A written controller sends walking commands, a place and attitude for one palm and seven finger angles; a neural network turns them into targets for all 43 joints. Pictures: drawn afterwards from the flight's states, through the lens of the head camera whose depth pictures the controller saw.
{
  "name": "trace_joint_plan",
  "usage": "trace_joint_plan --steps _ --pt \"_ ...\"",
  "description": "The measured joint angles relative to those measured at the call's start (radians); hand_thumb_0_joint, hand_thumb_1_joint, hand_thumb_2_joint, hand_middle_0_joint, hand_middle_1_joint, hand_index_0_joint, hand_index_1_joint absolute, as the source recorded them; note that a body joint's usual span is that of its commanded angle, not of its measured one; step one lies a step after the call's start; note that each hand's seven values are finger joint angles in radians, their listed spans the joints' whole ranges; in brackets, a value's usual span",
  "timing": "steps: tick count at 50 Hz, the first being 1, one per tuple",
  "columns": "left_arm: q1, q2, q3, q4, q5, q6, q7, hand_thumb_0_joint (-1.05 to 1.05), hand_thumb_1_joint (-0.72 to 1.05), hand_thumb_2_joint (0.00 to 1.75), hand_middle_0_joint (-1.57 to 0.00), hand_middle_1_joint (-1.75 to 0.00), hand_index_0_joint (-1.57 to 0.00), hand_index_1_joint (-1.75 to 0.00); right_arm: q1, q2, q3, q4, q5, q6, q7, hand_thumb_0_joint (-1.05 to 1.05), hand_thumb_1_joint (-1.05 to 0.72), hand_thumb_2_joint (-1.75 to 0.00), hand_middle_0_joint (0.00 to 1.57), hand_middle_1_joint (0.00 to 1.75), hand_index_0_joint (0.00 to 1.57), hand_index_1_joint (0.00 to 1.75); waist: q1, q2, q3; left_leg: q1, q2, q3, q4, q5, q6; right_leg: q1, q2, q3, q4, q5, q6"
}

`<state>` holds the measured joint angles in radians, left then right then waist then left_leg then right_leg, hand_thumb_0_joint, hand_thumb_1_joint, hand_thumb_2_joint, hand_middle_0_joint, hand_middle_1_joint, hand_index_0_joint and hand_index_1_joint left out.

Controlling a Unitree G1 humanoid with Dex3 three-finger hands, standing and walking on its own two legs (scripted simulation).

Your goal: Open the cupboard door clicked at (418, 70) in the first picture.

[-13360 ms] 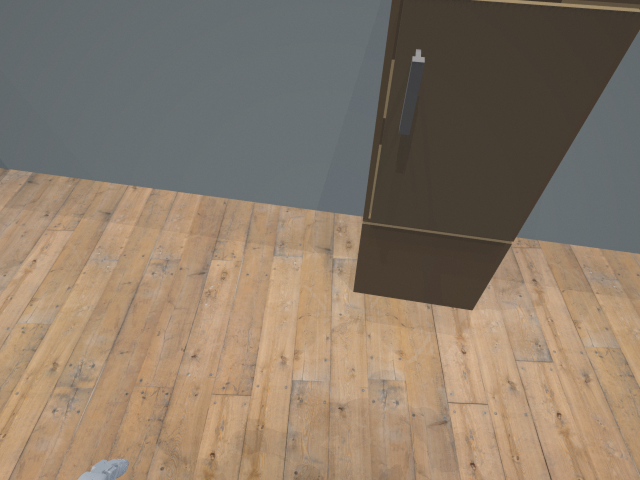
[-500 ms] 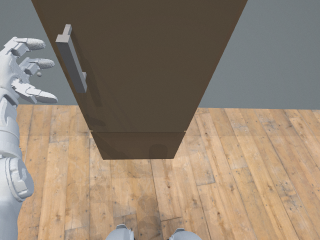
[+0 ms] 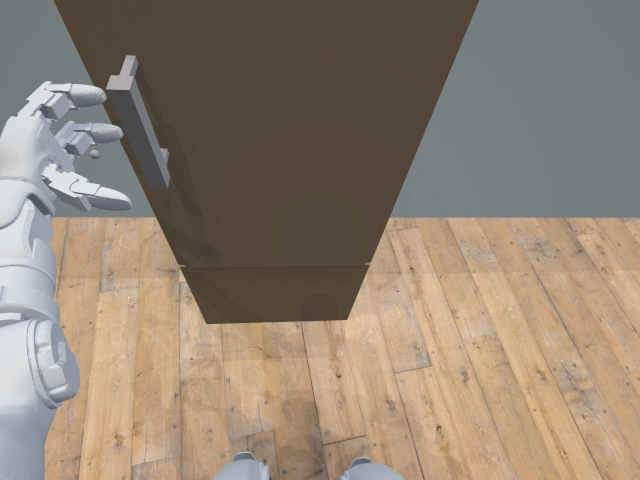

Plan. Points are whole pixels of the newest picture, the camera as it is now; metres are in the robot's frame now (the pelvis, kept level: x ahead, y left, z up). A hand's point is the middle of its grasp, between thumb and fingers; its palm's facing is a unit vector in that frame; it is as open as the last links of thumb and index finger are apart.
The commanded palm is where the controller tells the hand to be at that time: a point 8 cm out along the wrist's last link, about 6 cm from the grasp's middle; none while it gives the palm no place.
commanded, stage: slide the fingers in behind the handle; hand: left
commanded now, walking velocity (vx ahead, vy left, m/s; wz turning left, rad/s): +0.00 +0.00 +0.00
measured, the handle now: (146, 127) +0.52 +0.20 +0.11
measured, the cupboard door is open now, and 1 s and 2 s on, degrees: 0 0 0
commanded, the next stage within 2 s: move the hooked fingers beside the handle in 1.26 s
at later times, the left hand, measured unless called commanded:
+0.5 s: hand (103, 151) +0.48 +0.24 +0.11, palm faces +0.04 -1.00 +0.01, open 13.9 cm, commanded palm +0.46 +0.26 +0.11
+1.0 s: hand (117, 158) +0.47 +0.22 +0.11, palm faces +0.08 -1.00 +0.01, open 14.8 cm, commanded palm +0.46 +0.23 +0.11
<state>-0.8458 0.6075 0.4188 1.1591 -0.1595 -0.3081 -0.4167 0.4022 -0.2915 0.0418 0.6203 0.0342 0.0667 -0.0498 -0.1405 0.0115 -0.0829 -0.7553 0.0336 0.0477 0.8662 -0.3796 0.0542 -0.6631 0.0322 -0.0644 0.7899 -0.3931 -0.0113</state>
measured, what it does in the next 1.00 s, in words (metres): stands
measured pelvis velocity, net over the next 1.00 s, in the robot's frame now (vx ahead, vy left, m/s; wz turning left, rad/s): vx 0.00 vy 0.00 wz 0.06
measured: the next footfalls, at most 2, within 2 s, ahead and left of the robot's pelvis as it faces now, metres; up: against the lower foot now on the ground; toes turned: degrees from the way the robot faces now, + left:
none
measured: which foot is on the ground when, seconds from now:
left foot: down 0.00-1.00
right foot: down 0.00-1.00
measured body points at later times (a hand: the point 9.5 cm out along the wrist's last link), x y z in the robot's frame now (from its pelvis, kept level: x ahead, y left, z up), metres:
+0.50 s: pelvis +0.00 +0.00 +0.00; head +0.10 +0.02 +0.44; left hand +0.47 +0.29 +0.11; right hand +0.02 -0.28 -0.11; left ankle +0.02 +0.08 -0.70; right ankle -0.01 -0.12 -0.70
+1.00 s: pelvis +0.00 +0.00 +0.00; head +0.09 +0.02 +0.44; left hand +0.46 +0.27 +0.11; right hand +0.05 -0.27 -0.12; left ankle +0.02 +0.08 -0.70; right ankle -0.01 -0.12 -0.70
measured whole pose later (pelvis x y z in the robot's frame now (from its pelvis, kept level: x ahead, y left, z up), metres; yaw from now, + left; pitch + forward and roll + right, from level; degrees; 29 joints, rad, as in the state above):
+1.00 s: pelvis +0.00 +0.00 +0.00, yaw +3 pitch +15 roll -3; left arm -0.89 0.44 0.23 1.13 -0.20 -0.33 -0.21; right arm 0.37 -0.27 0.02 0.70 0.02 0.00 -0.01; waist -0.08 0.02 -0.09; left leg -0.77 0.00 0.00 0.89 -0.39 0.05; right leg -0.66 0.01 -0.12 0.82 -0.42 -0.02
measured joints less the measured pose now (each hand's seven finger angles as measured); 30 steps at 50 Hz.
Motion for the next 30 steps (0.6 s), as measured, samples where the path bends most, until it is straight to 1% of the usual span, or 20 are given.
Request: trace_joint_plan --steps 5,7,20,30 --pt "-0.019 0.007 0.007 0.022 0.012 0.002 0.017 -0.01 -0.50 0.30 -0.30 -1.20 -0.30 -1.20 -0.011 -0.002 0.003 -0.006 0.001 -0.008 -0.001 0.01 -0.90 -0.90 0.21 0.30 0.20 0.30 -0.010 -0.002 0.002 -0.007 0.004 0.001 0.004 0.000 -0.002 -0.009 0.004 0.002 0.006 0.001 -0.002" --pt "-0.021 0.009 0.005 0.022 0.012 0.001 0.022 -0.01 -0.50 0.30 -0.30 -1.20 -0.30 -1.21 -0.009 -0.002 0.001 -0.009 0.001 -0.011 -0.001 0.01 -0.90 -0.90 0.21 0.30 0.20 0.30 -0.010 -0.001 0.003 -0.010 0.005 0.001 0.005 0.000 -0.003 -0.012 0.004 0.001 0.007 0.000 -0.003" --pt "-0.041 -0.019 -0.046 0.009 -0.011 0.002 0.051 -0.01 -0.50 0.30 -0.31 -1.21 -0.31 -1.23 0.002 0.005 -0.003 0.024 -0.002 -0.019 0.009 0.01 -0.90 -0.90 0.21 0.30 0.20 0.30 0.012 0.002 0.001 -0.024 -0.002 -0.017 0.013 -0.004 -0.007 -0.017 0.000 -0.016 0.012 -0.009 -0.006" --pt "-0.031 -0.068 -0.095 -0.021 -0.028 0.005 0.106 -0.01 -0.50 0.30 -0.27 -1.21 -0.28 -1.22 -0.005 0.012 -0.014 0.041 -0.007 -0.030 0.023 0.01 -0.90 -0.90 0.21 0.30 0.20 0.30 0.030 0.005 -0.008 -0.021 -0.010 -0.029 0.017 -0.007 -0.007 -0.007 -0.007 -0.027 0.013 -0.017 -0.006"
